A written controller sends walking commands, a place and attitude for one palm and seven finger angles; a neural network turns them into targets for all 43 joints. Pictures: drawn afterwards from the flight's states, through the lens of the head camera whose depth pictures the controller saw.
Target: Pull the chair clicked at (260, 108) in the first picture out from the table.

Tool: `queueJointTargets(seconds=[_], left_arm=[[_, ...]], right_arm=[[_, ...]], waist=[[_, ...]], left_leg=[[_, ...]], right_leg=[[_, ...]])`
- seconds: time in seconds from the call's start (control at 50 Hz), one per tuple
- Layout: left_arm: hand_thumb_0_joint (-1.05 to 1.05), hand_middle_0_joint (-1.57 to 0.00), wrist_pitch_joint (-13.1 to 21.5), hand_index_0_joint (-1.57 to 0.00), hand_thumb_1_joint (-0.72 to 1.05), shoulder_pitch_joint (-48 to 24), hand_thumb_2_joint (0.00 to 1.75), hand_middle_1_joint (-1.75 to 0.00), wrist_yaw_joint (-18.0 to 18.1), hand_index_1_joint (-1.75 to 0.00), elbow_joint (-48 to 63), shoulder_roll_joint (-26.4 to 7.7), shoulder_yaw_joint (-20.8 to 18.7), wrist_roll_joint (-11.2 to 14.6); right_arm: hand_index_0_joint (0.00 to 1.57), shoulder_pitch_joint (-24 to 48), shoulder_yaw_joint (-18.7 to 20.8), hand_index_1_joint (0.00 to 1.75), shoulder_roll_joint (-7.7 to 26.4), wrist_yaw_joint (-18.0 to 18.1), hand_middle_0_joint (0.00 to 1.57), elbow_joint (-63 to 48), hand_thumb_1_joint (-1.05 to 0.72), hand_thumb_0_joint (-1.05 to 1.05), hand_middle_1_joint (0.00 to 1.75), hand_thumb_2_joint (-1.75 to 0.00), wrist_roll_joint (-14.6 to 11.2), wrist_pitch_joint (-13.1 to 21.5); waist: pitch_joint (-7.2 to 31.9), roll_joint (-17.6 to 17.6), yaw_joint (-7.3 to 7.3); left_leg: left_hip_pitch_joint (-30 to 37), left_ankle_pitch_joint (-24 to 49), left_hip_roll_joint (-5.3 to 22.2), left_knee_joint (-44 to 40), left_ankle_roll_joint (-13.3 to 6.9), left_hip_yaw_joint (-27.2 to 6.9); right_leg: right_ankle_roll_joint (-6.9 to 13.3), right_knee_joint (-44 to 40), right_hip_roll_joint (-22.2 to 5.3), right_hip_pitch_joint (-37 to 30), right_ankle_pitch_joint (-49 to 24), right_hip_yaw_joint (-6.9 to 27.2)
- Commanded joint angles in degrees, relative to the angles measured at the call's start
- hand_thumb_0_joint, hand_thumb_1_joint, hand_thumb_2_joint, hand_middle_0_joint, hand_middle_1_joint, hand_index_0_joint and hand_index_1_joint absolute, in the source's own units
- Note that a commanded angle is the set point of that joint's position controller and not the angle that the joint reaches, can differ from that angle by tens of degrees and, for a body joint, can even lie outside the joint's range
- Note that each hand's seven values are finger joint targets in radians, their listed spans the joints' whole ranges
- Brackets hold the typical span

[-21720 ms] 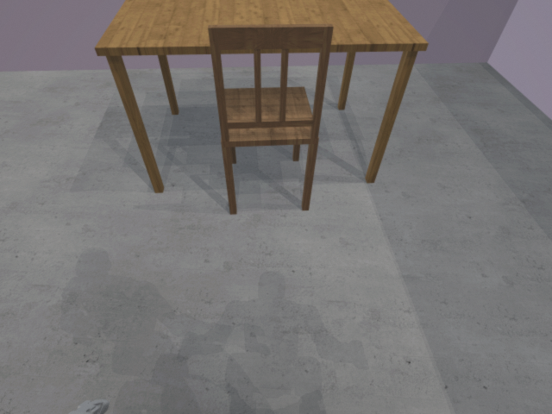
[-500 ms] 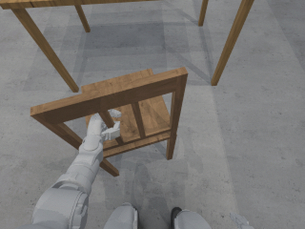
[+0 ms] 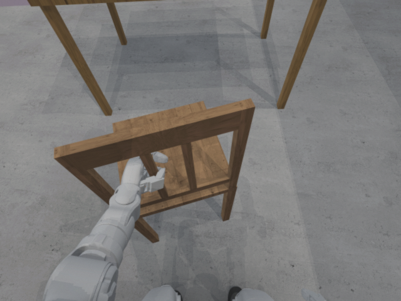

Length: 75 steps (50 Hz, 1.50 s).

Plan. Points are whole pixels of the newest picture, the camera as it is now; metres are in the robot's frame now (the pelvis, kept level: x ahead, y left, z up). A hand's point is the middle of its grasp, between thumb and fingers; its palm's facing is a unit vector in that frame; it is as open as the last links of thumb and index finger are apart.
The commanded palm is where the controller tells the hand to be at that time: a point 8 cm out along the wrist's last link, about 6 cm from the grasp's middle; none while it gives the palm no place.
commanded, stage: stop walking, hand still on the chair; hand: left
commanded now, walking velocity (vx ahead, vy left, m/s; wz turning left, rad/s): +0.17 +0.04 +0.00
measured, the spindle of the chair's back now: (155, 176) +0.39 +0.13 -0.11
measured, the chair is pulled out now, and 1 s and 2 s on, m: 0.58 0.66 0.66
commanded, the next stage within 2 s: open the thumb and straighten the fingers in 0.84 s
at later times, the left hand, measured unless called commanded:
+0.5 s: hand (156, 212) +0.29 +0.11 -0.06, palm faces -0.07 -0.98 -0.17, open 5.2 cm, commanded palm +0.28 +0.16 -0.04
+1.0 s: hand (156, 212) +0.29 +0.11 -0.06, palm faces -0.06 -0.99 -0.16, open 5.3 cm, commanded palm +0.27 +0.16 -0.04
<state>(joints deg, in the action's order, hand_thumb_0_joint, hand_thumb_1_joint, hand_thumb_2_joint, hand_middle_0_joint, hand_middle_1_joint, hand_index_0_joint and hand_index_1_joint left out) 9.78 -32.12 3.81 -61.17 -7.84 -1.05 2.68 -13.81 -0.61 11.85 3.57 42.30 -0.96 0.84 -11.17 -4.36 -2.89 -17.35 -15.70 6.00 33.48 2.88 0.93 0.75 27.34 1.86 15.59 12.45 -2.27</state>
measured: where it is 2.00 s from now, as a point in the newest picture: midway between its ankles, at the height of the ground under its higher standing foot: outside the picture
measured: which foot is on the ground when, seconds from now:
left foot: down 0.00-1.00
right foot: down 0.00-1.00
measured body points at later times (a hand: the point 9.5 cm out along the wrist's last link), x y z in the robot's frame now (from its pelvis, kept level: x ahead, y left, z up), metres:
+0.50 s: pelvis +0.00 +0.01 +0.00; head +0.01 -0.01 +0.45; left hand +0.29 +0.16 -0.04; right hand +0.10 -0.24 -0.12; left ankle -0.02 +0.14 -0.73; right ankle +0.02 -0.11 -0.73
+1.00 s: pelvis +0.00 +0.01 +0.01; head +0.03 +0.00 +0.45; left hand +0.29 +0.16 -0.04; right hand +0.12 -0.24 -0.11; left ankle -0.02 +0.14 -0.73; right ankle +0.02 -0.11 -0.73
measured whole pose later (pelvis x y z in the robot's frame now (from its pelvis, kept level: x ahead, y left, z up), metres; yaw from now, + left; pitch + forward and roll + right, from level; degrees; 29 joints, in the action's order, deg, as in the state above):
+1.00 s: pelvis +0.00 +0.01 +0.01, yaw +0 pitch +1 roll +0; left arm 4.0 -8.2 5.6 -41.9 -6.0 4.5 2.3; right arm -12.4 -1.0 12.9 5.2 39.0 -1.4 -0.9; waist -1.3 -1.3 -3.6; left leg -11.5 -15.9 1.5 26.4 1.6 -0.3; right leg -0.2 27.5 -1.0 15.4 13.1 -1.2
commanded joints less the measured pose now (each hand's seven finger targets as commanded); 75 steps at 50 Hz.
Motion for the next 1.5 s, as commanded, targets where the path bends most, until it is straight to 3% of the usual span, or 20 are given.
queueJointTargets(seconds=[0.0, 0.06, 0.12, 0.14, 0.18, 0.26, 0.4, 0.48, 0.54, 0.92, 0.94, 1.0, 1.04, 1.12, 1.16, 1.26, 1.38, 1.42, 1.44, 1.48], left_arm=[[0.0, -0.5, 3.36, -0.5, 0.9, -12.2, 0.9, -1.45, 0.45, -1.45, 17.65, -10.47, -1.25, -0.45], [0.0, -0.5, 0.4, -0.5, 0.9, -9.46, 0.9, -1.45, 1.15, -1.45, 18.39, -10.12, -1.66, -0.48], [0.0, -0.5, -0.24, -0.5, 0.9, -8.88, 0.9, -1.45, 1.4, -1.45, 19.43, -7.74, -0.34, -0.2], [0.0, -0.5, -0.08, -0.5, 0.9, -9.36, 0.9, -1.45, 1.17, -1.45, 19.42, -6.44, 1.05, -0.45], [0.0, -0.5, -0.17, -0.5, 0.9, -8.28, 0.9, -1.45, 1.07, -1.45, 18.89, -5.27, 1.9, -1.04], [0.0, -0.5, 0.24, -0.5, 0.9, -4.97, 0.9, -1.45, 1.11, -1.45, 19.33, -4.54, 2.86, -1.12], [0.0, -0.5, 0.79, -0.5, 0.9, 2.3, 0.9, -1.45, 1.44, -1.45, 23.17, -3.88, 4.0, -1.33], [0.0, -0.5, 0.67, -0.5, 0.9, 5.51, 0.9, -1.45, 1.44, -1.45, 25.17, -4.16, 4.17, -1.47], [0.0, -0.5, 0.4, -0.5, 0.9, 6.72, 0.9, -1.45, 1.35, -1.45, 26.42, -3.67, 4.53, -1.56], [0.0, -0.5, -1.07, -0.5, 0.9, 12.36, 0.9, -1.45, 1.69, -1.45, 34.18, -4.89, 3.52, -1.32], [0.0, -0.5, -3.87, -0.5, 0.78, 18.11, 0.84, -1.45, 0.22, -1.45, 25.54, 0.17, 5.64, 0.37], [0.0, -0.5, -2.78, -0.5, 0.42, 10.88, 0.67, -1.45, -0.83, -1.45, 36.09, -5.27, 1.89, 0.3], [0.0, -0.5, -3.18, -0.5, 0.17, 11.38, 0.55, -1.45, -1.52, -1.45, 38.03, -4.33, 2.79, -0.12], [0.0, -0.5, -6.9, -0.5, -0.31, 13.29, 0.32, -1.45, -2.07, -1.45, 36.84, -4.08, 2.38, 0.02], [0.0, -0.45, -8.08, -0.45, -0.55, 11.6, 0.2, -1.3, -1.76, -1.3, 40.54, -7.54, -0.38, 0.44], [0.0, -0.32, -11.39, -0.32, -0.55, 14.13, 0.2, -0.94, -2.18, -0.94, 41.48, -4.26, 1.65, 0.63], [0.0, -0.18, -12.56, -0.18, -0.55, 11.3, 0.2, -0.51, -2.0, -0.51, 46.49, -5.25, 1.37, 0.46], [0.0, -0.13, -12.77, -0.13, -0.55, 12.71, 0.2, -0.36, -2.03, -0.36, 47.22, -2.78, 3.55, 0.4], [0.0, -0.1, -13.14, -0.1, -0.55, 15.57, 0.2, -0.29, -1.87, -0.29, 45.06, -7.25, -1.24, 0.35], [0.0, -0.05, -13.48, -0.05, -0.55, 13.71, 0.2, -0.14, -2.37, -0.14, 47.23, -7.16, -0.18, 0.12]], right_arm=[[0.2, 0.08, 3.36, 0.3, 8.45, 2.52, 0.2, -8.78, -0.9, 0.0, 0.3, -0.9, -1.68, 1.92], [0.2, 0.79, 1.89, 0.3, 8.26, 3.5, 0.2, -7.29, -0.9, 0.0, 0.3, -0.9, -0.83, 2.37], [0.2, 0.84, 1.97, 0.3, 8.6, 3.92, 0.2, -7.57, -0.9, 0.0, 0.3, -0.9, -0.36, 2.21], [0.2, 1.4, 1.72, 0.3, 8.31, 3.6, 0.2, -7.91, -0.9, 0.0, 0.3, -0.9, -0.4, 1.86], [0.2, 1.74, 1.53, 0.3, 8.37, 3.35, 0.2, -7.61, -0.9, 0.0, 0.3, -0.9, -0.05, 1.4], [0.2, 1.73, 1.7, 0.3, 7.78, 3.32, 0.2, -7.51, -0.9, 0.0, 0.3, -0.9, -0.1, 1.59], [0.2, 2.19, 1.82, 0.3, 7.58, 3.42, 0.2, -7.39, -0.9, 0.0, 0.3, -0.9, 0.24, 2.05], [0.2, 2.66, 1.75, 0.3, 7.45, 3.46, 0.2, -7.79, -0.9, 0.0, 0.3, -0.9, 0.5, 2.13], [0.2, 3.17, 1.7, 0.3, 7.3, 3.39, 0.2, -8.5, -0.9, 0.0, 0.3, -0.9, 0.62, 1.87], [0.2, 4.94, 1.42, 0.3, 6.95, 3.54, 0.2, -10.71, -0.9, 0.0, 0.3, -0.9, 0.87, 0.9], [0.2, 1.75, 2.66, 0.3, 9.11, 1.24, 0.2, -9.12, -0.9, 0.0, 0.3, -0.9, -1.88, 0.51], [0.2, 3.35, 3.28, 0.3, 8.95, -0.78, 0.2, -11.49, -0.9, 0.0, 0.3, -0.9, -1.74, 1.56], [0.2, 3.37, 3.08, 0.3, 8.28, -1.16, 0.2, -12.09, -0.9, 0.0, 0.3, -0.9, -1.6, 2.78], [0.2, 2.33, 3.22, 0.3, 9.15, -1.62, 0.2, -12.98, -0.9, 0.0, 0.3, -0.9, -1.53, 3.37], [0.2, 2.26, 3.37, 0.3, 9.59, -1.4, 0.2, -13.6, -0.9, 0.0, 0.3, -0.9, -1.45, 3.59], [0.2, 1.81, 3.34, 0.3, 9.62, -0.74, 0.2, -14.75, -0.9, 0.0, 0.3, -0.9, -1.35, 4.49], [0.2, 1.1, 3.14, 0.3, 9.78, -0.06, 0.2, -15.53, -0.9, 0.0, 0.3, -0.9, -1.21, 5.57], [0.2, 1.58, 2.79, 0.3, 9.38, 0.02, 0.2, -16.18, -0.9, 0.0, 0.3, -0.9, -1.23, 5.97], [0.2, 0.98, 3.01, 0.3, 9.95, 0.17, 0.2, -15.96, -0.9, 0.0, 0.3, -0.9, -1.08, 5.87], [0.2, 1.04, 2.63, 0.3, 9.84, 0.18, 0.2, -16.48, -0.9, 0.0, 0.3, -0.9, -1.05, 5.6]], waist=[[31.24, 13.51, 1.7], [30.5, 8.41, 0.84], [29.31, 5.52, 1.18], [27.95, 2.13, 1.12], [23.37, -2.37, 1.32], [21.65, 4.65, 1.21], [22.8, 3.74, 1.49], [23.43, 1.75, 1.58], [24.56, 4.0, 1.61], [25.52, 2.74, 1.91], [25.08, 10.09, -1.95], [26.84, 7.56, -0.52], [27.49, 3.91, -0.68], [27.4, 5.06, -0.29], [29.35, 3.91, 0.27], [27.94, 7.71, -0.48], [29.32, 6.36, -0.9], [28.71, 6.37, -0.78], [28.61, 7.85, 0.12], [28.88, 6.85, -0.3]], left_leg=[[-0.62, -10.17, -2.39, 8.54, -0.61, -3.1], [2.52, -6.7, -2.83, 0.38, -1.75, -3.17], [8.93, 7.45, -0.12, -8.78, -4.02, -4.11], [7.64, 3.4, 1.15, -9.54, -4.98, -5.97], [4.8, -3.03, 2.09, -12.31, -6.71, -8.48], [5.22, 0.95, -0.15, -10.18, -5.26, -4.94], [9.76, 17.5, 0.53, -8.55, -3.78, -4.06], [10.88, 21.06, 0.45, -8.68, -3.43, -3.61], [11.62, 22.54, 0.36, -8.03, -3.17, -3.12], [12.09, 23.26, 0.16, -9.12, -2.91, -2.98], [4.31, 16.79, -3.39, -7.12, -3.03, 0.45], [-0.64, 9.42, -4.72, -4.63, -3.74, 1.06], [-1.74, 9.37, -5.11, -2.63, -3.86, 1.39], [-5.67, 6.86, -5.44, -0.31, -3.75, 0.96], [-5.7, 7.2, -5.32, 0.26, -3.76, 0.64], [-7.33, 6.94, -5.03, 1.71, -3.75, 0.35], [-6.67, 5.94, -5.33, 3.11, -3.7, -0.26], [-6.72, 6.04, -5.36, 3.19, -3.64, -0.41], [-8.06, 6.09, -5.38, 3.56, -3.61, -0.62], [-8.38, 5.87, -5.77, 3.85, -3.71, -0.56]], right_leg=[[6.81, -1.74, -18.31, -17.18, -38.02, 11.63], [5.8, -0.97, -16.51, -14.25, -23.28, 9.83], [0.21, -0.23, -8.88, -9.66, -3.07, 5.58], [-0.68, -1.03, -7.47, -7.36, 6.88, 4.45], [-0.91, -0.36, -5.47, -5.49, 12.32, 3.53], [0.16, -4.58, -7.5, -6.49, 8.54, 5.96], [0.98, -1.87, -8.21, -8.76, -13.95, 5.33], [0.95, -1.09, -8.27, -9.52, -19.09, 4.81], [1.03, -1.15, -8.38, -10.42, -22.22, 4.99], [0.93, -2.3, -8.35, -11.86, -22.94, 4.18], [-0.1, -0.3, -5.86, -6.42, -19.68, -0.12], [-0.21, 2.09, -5.06, -3.48, -13.6, 0.65], [0.01, 3.73, -4.6, -1.15, -12.84, 0.68], [-0.17, 6.2, -4.0, 2.07, -9.53, 0.03], [-0.03, 7.01, -4.12, 1.23, -9.5, 0.08], [-0.47, 8.43, -3.68, 4.2, -8.04, -0.69], [-0.55, 9.74, -3.27, 6.93, -4.76, -1.0], [-0.47, 10.13, -3.26, 7.49, -4.46, -1.35], [-0.43, 10.57, -3.17, 7.05, -4.57, -1.31], [-0.55, 10.71, -3.34, 6.89, -4.62, -0.99]])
